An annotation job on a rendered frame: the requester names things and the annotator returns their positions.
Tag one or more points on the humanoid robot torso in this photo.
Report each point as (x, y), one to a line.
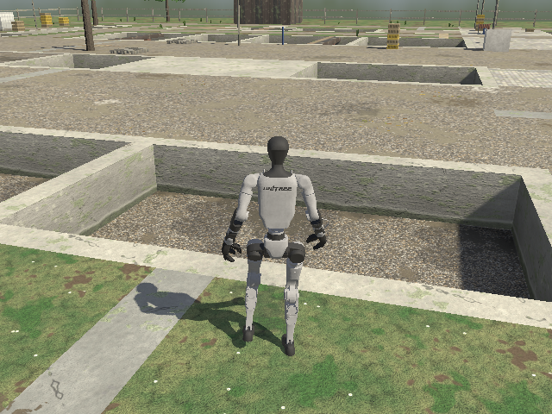
(276, 200)

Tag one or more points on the right robot shin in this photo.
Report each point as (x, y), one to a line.
(291, 315)

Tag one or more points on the left robot forearm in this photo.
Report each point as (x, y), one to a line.
(233, 230)

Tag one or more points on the left robot upper arm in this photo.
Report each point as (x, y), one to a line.
(249, 182)

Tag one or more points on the left robot hand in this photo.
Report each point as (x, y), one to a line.
(226, 249)

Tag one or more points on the right robot forearm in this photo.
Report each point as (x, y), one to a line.
(318, 226)

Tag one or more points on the right robot hand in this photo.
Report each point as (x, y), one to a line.
(313, 237)

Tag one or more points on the right robot upper arm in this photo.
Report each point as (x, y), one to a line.
(308, 194)

